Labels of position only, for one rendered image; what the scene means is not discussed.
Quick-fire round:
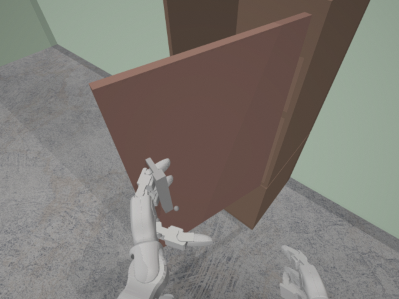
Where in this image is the robot left hand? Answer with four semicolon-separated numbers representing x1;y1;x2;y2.
130;158;213;250

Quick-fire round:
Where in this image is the handle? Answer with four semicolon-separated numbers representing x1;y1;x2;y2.
145;158;173;213

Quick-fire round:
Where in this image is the cupboard door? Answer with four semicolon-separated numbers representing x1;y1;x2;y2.
89;12;312;247

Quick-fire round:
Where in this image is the left robot forearm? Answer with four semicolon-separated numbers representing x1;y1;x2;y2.
117;240;169;299

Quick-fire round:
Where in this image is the robot right hand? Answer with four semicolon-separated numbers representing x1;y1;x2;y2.
279;245;329;299

